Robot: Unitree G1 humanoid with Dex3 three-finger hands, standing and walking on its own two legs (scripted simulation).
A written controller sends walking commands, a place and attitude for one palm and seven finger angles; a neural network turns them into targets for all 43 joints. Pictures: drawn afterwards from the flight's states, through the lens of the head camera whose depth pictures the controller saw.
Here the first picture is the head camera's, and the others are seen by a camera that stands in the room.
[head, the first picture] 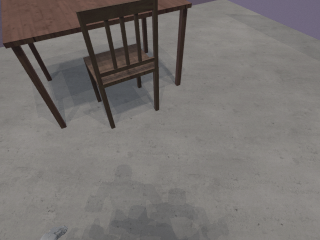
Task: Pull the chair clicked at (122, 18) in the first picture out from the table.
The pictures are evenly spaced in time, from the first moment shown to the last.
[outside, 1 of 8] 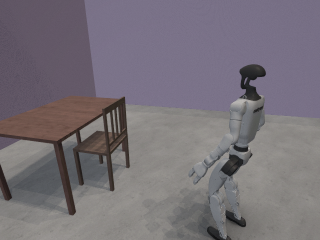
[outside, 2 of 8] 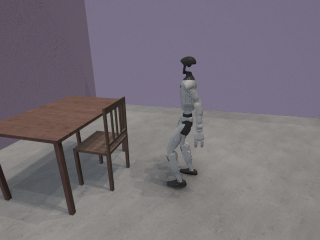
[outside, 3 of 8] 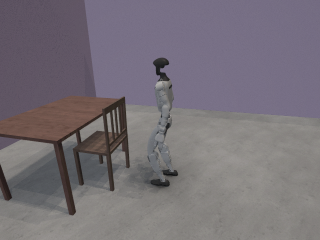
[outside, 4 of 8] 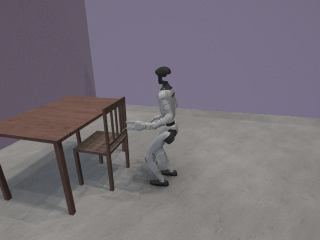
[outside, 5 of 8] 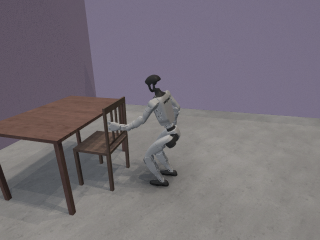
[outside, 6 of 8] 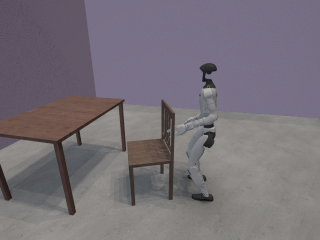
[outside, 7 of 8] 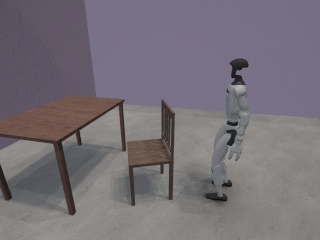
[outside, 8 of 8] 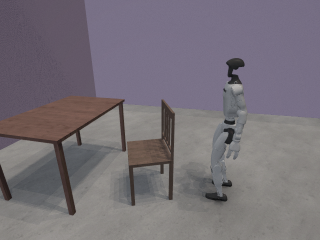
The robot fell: no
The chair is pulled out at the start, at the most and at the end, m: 0.00 0.54 0.54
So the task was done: yes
